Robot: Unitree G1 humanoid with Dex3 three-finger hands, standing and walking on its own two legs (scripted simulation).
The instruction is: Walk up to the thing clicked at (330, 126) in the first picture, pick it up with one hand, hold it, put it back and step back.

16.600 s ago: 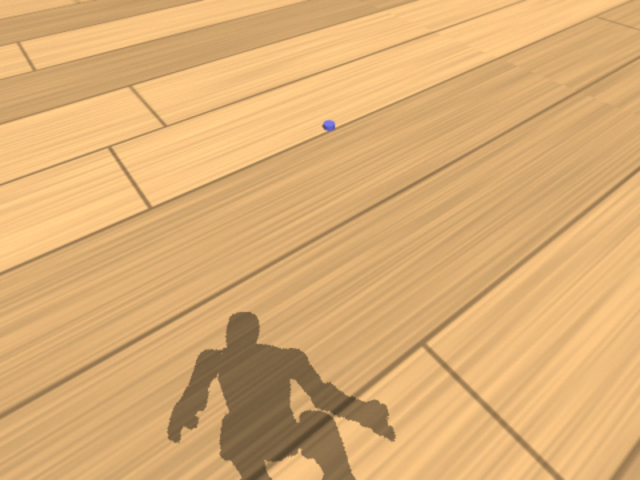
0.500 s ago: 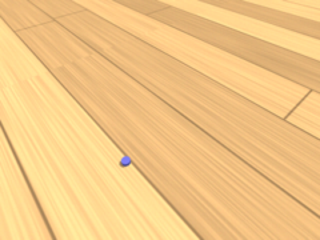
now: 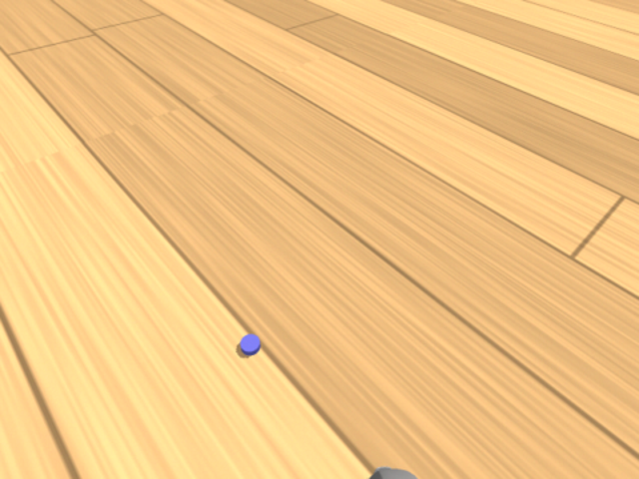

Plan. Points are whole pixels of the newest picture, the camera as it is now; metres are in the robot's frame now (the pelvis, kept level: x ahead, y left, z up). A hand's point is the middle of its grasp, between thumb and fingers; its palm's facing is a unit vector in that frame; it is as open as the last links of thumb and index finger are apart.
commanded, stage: walk up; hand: left
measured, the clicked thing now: (250, 344) +0.69 +0.20 -0.76
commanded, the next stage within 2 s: none
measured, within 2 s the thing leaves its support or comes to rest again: neither
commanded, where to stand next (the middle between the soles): +0.31 -0.05 m, yaw +2 degrees
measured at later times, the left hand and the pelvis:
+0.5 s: hand (136, 455) +0.21 +0.27 -0.16, palm faces +0.00 -0.93 -0.37, open 7.4 cm; pelvis +0.17 -0.01 -0.02, yaw +2 degrees
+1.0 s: hand (160, 410) +0.27 +0.25 -0.16, palm faces -0.02 -0.93 -0.37, open 7.4 cm; pelvis +0.22 -0.02 -0.01, yaw +0 degrees
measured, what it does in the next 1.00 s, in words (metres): walks ahead: right foot, then left foot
